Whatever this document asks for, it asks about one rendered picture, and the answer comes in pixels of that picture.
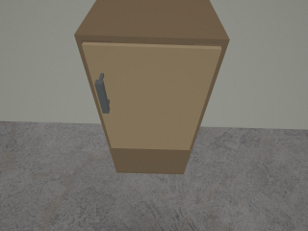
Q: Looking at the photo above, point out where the handle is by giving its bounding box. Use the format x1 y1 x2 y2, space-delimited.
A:
94 73 110 114

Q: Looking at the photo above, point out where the cupboard door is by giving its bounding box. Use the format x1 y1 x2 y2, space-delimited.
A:
82 42 222 150

